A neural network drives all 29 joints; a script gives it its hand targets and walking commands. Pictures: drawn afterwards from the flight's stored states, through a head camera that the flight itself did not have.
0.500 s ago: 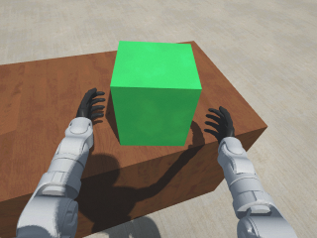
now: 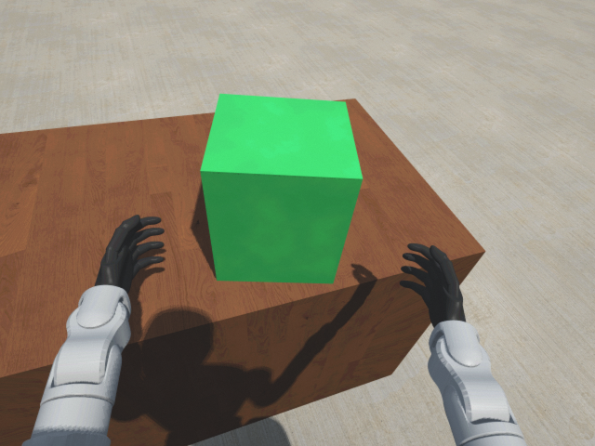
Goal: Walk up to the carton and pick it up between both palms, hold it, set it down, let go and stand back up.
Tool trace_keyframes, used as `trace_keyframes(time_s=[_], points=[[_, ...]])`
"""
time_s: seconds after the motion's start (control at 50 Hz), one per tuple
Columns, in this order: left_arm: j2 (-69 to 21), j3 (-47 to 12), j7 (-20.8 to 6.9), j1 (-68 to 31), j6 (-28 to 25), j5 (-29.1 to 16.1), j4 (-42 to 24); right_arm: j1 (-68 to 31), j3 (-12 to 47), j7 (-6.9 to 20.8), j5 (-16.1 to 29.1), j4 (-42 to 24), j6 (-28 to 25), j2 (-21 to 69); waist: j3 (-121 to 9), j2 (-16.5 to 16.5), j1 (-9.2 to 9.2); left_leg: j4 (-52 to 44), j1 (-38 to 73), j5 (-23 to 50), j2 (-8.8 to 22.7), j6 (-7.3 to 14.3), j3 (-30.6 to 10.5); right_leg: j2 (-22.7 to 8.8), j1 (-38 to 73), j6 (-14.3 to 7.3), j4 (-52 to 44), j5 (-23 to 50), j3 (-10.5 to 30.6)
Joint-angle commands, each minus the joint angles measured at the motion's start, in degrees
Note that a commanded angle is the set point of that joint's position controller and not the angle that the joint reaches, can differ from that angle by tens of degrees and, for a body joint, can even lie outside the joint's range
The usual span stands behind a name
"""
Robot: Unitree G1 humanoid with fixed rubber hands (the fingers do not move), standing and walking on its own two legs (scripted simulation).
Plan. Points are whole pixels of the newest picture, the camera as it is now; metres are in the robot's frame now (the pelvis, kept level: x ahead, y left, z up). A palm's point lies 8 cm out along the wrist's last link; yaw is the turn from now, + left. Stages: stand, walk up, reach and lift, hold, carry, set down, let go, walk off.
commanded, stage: set down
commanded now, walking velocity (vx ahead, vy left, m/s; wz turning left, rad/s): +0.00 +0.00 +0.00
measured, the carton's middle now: (279, 193) +0.51 +0.11 +0.05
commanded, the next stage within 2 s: none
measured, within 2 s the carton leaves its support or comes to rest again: neither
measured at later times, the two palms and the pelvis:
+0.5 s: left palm (114, 330) +0.22 +0.26 +0.05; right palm (455, 369) +0.25 -0.15 +0.04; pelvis -0.01 +0.00 +0.00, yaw +0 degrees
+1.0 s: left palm (117, 371) +0.18 +0.25 +0.03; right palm (473, 414) +0.21 -0.18 +0.02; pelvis +0.00 -0.01 +0.00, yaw +0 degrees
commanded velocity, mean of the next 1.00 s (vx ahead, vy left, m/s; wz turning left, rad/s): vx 0.00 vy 0.00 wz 0.00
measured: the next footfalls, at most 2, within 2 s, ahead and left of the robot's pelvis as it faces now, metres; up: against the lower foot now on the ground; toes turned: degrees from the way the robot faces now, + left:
none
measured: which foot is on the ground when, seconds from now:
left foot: down 0.00-1.00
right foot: down 0.00-1.00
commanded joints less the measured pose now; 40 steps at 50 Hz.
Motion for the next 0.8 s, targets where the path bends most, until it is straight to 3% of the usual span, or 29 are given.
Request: trace_keyframes(time_s=[0.0,0.04,0.08,0.1,0.14,0.18,0.24,0.3,0.4,0.46,0.5,0.54,0.58,0.6,0.62,0.64,0.78], points=[[2.41,-4.28,0.81,-1.54,1.51,-4.76,-18.74,-2.81,1.93,2.52,7.83,-10.82,-0.04,-5.57,-13.41,11.4,-4.3,0.03,27.68,11.24,-0.67,-3.05,-8.06,-0.3,-8.98,-3.41,-3.87,-7.38,3.18],[1.5,-5.44,1.87,3.84,3.66,-4.85,-25.67,1.72,1.01,3.29,9.13,-13.03,0.26,-7.16,-14.0,12.94,-4.09,-0.23,29.13,11.46,0.16,-3.8,-9.69,0.13,-8.46,-3.95,-3.49,-6.26,3.25],[1.84,-5.37,2.57,7.64,4.85,-4.62,-28.97,5.26,-0.12,3.77,9.16,-15.86,-0.14,-7.03,-14.35,12.2,-4.47,-0.1,30.35,11.97,0.37,-4.14,-10.75,-0.05,-7.32,-3.78,-3.62,-4.18,3.72],[2.96,-4.56,3.23,8.64,4.81,-4.14,-30.46,6.4,0.12,3.97,9.14,-16.9,-0.21,-6.74,-13.75,12.66,-3.71,-0.27,29.41,11.21,0.44,-3.99,-11.28,-0.35,-6.95,-3.55,-3.28,-4.72,4.51],[4.88,-4.26,4.36,4.66,5.14,-4.77,-30.14,1.88,-2.16,4.16,7.85,-18.66,-0.38,-7.14,-12.09,11.73,-3.6,-0.63,26.03,6.99,0.98,-3.51,-11.84,-0.6,-8.63,-3.28,-2.4,-7.75,5.38],[5.55,-4.11,5.24,7.44,3.76,-4.41,-30.21,4.42,-3.14,4.63,6.46,-20.48,-0.5,-6.01,-8.78,9.95,-2.87,-2.74,23.08,1.2,1.41,-2.41,-11.88,-0.72,-7.84,-2.62,-1.72,-9.4,5.49],[7.46,-3.9,6.33,5.88,0.95,-5.26,-28.82,3.36,-3.46,4.61,4.6,-22.21,-0.41,-3.57,-6.02,6.0,-1.7,-4.11,18.75,-5.71,0.44,-1.21,-8.99,-1.22,-7.75,-1.9,-2.2,-13.68,5.51],[6.98,-5.45,6.55,8.16,-0.13,-8.08,-29.91,4.93,-5.11,4.82,3.36,-24.84,-0.68,-5.08,-7.92,2.68,-3.22,-3.83,20.44,-4.1,0.74,-0.67,-7.75,-1.4,-9.55,-1.7,-2.38,-15.39,5.08],[5.23,-5.27,4.68,15.63,-0.36,-7.72,-26.77,12.66,-2.2,4.65,3.75,-25.02,0.02,-5.86,-7.15,1.85,-2.58,-3.14,24.44,4.13,0.56,-0.59,-6.86,-1.4,-9.7,-1.33,-3.93,-13.79,4.85],[4.05,-4.4,3.07,19.9,0.57,-5.68,-25.0,17.01,-0.37,4.19,4.28,-23.8,0.44,-6.28,-6.36,2.97,-2.37,-2.05,28.21,12.19,0.04,-1.0,-6.58,-1.1,-8.77,-1.37,-5.51,-9.4,5.07],[4.18,-3.74,2.26,21.71,1.13,-4.04,-25.03,19.15,0.81,4.02,4.76,-22.68,0.91,-6.41,-6.62,6.17,-1.54,-0.68,30.14,19.34,-0.19,-1.76,-6.82,-0.48,-8.48,-1.92,-5.68,-8.37,5.04],[4.87,-2.61,1.79,23.6,1.07,-3.49,-26.33,20.88,0.71,3.75,4.73,-24.27,0.12,-6.56,-7.02,6.21,-0.76,-0.24,31.08,21.82,-0.54,-1.85,-7.09,-0.33,-7.52,-1.84,-5.98,-5.73,5.25],[6.01,-1.86,2.34,23.21,0.44,-2.47,-30.53,21.67,1.46,3.85,5.31,-25.08,-0.42,-5.94,-7.17,8.91,0.85,0.73,31.64,26.3,-0.32,-1.82,-7.58,-0.3,-7.75,-1.96,-5.21,-5.59,5.41],[6.58,-2.25,2.6,23.91,-0.48,-3.69,-32.6,22.32,0.78,3.87,5.49,-26.74,-1.11,-5.64,-7.34,8.59,0.79,0.91,31.15,26.14,-0.4,-1.93,-7.57,-0.03,-8.08,-2.1,-5.16,-5.87,5.1],[6.65,-2.35,2.42,23.58,-0.39,-3.1,-30.01,22.85,1.1,3.86,4.61,-24.67,-0.79,-4.93,-5.16,8.7,0.65,1.15,30.56,24.16,-0.73,-1.92,-7.33,-0.45,-9.35,-2.46,-5.75,-7.52,5.66],[7.62,-2.36,2.63,24.23,-1.35,-3.93,-32.51,24.17,1.12,3.75,4.67,-27.72,-1.26,-4.21,-5.98,8.11,0.93,1.22,29.93,23.64,-0.85,-1.62,-7.16,-0.7,-8.63,-2.36,-5.57,-7.21,5.9],[9.83,-4.66,1.67,23.26,-5.83,-8.67,-30.98,24.38,1.19,3.01,2.16,-31.6,-2.87,-2.28,-5.42,1.63,-0.91,2.09,26.59,18.63,-0.83,0.51,-6.21,-1.62,-11.39,-1.04,-5.11,-11.0,5.95]])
